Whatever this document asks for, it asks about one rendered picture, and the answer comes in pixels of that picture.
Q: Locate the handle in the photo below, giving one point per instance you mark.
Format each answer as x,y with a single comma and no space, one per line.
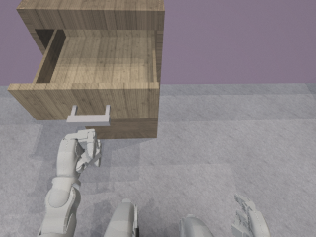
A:
75,120

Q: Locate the robot left forearm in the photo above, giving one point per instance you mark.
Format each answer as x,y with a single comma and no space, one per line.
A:
61,203

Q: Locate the drawer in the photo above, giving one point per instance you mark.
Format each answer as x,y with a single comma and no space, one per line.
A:
91,69

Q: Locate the cabinet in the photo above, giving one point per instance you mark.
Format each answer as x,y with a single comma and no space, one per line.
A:
42,17

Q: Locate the left robot thigh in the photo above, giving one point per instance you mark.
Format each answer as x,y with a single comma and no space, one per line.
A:
123,221

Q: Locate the left robot hand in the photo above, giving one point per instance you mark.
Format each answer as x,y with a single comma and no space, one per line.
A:
83,144

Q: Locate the right robot hand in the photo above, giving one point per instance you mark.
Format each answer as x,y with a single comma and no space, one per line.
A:
253,224

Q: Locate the left robot shin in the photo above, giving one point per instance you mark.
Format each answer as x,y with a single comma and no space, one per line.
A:
127,200

